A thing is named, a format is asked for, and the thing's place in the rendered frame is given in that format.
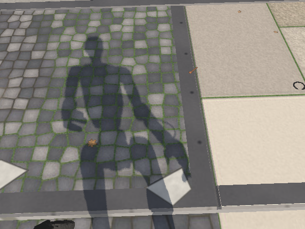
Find robot left hand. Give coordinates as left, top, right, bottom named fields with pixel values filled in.
left=33, top=219, right=75, bottom=229

